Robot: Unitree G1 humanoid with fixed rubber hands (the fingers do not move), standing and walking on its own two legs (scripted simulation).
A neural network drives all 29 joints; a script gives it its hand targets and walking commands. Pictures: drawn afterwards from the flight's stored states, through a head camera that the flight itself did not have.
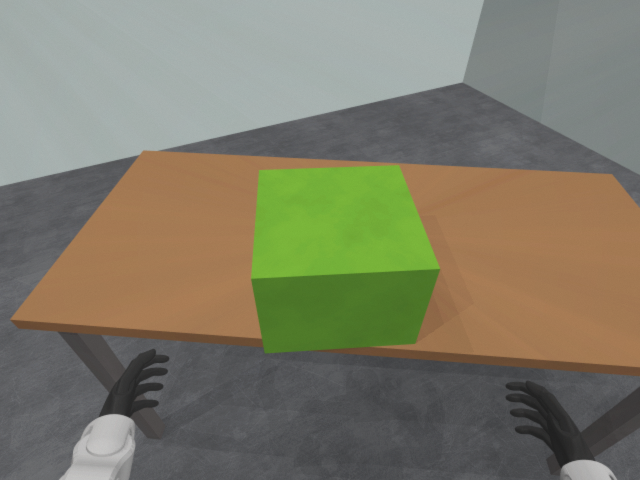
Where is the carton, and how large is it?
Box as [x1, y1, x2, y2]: [251, 165, 439, 352]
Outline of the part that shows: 398,165 259,170 251,280 265,352 390,345 415,342 439,267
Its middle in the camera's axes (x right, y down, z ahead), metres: +0.02 +0.03 +0.67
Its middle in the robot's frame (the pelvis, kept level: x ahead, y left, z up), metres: +0.47 +0.01 +0.00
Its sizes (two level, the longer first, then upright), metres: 0.253 0.253 0.190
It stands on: a table, 0.66 m high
